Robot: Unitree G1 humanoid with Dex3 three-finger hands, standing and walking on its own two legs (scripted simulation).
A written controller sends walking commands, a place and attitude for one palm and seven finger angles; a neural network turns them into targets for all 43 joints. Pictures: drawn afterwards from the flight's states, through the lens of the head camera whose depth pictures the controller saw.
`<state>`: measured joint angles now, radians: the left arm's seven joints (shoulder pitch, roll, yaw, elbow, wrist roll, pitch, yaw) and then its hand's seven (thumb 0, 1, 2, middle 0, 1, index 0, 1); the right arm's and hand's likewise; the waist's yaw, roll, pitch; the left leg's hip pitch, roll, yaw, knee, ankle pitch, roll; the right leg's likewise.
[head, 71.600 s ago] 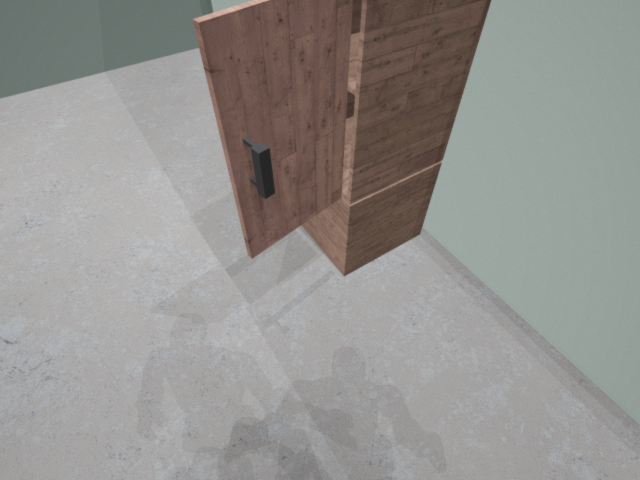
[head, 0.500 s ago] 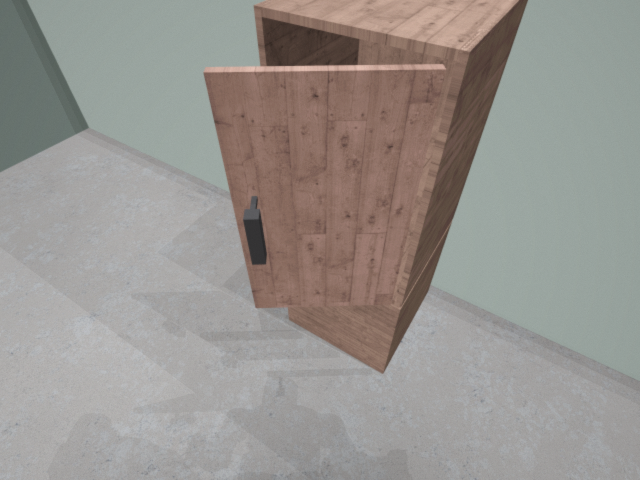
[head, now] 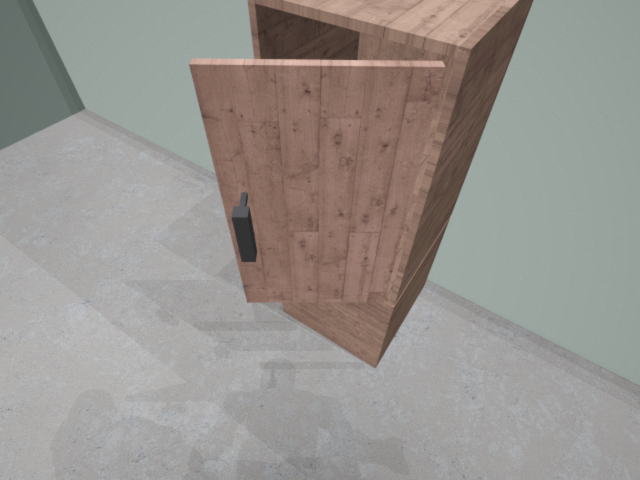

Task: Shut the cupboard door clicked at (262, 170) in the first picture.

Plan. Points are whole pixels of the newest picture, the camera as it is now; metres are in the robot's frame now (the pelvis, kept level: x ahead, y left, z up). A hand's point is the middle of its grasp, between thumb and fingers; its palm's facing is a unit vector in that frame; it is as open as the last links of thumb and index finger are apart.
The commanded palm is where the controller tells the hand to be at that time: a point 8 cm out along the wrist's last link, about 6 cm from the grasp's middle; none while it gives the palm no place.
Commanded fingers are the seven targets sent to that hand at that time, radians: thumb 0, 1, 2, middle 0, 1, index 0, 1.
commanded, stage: look again from close up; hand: left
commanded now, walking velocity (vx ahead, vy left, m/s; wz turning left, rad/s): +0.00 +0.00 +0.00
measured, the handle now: (246, 226) +0.53 +0.17 -0.05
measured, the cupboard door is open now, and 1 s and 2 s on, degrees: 34 34 34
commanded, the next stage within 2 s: shuffle to correct the standing spot in 0.24 s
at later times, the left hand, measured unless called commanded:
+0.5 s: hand out of the picture +0.09 +0.21 -0.16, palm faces -0.01 -0.96 -0.28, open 7.4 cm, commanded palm none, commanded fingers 0.00 0.90 0.90 -0.20 -0.30 -0.20 -0.30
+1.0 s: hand out of the picture +0.00 +0.12 -0.20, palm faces +0.13 -0.98 -0.12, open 7.4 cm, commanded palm none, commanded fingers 0.00 0.90 0.90 -0.20 -0.30 -0.20 -0.30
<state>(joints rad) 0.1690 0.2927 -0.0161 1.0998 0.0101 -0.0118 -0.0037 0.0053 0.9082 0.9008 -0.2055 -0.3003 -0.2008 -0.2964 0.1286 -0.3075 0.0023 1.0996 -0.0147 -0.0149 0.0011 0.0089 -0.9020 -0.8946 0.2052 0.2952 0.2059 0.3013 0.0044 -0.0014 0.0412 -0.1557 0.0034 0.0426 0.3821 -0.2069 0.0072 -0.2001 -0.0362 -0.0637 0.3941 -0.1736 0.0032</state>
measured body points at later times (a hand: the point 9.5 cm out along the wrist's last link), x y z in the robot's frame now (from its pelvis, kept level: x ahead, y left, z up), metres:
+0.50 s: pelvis +0.02 -0.01 +0.00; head +0.02 +0.00 +0.45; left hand +0.09 +0.26 -0.14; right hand +0.08 -0.28 -0.14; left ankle +0.00 +0.11 -0.74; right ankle +0.02 -0.12 -0.74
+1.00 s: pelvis +0.08 -0.02 -0.02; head +0.10 +0.01 +0.43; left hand +0.00 +0.17 -0.19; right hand +0.08 -0.24 -0.17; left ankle +0.04 +0.08 -0.75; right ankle +0.03 -0.12 -0.74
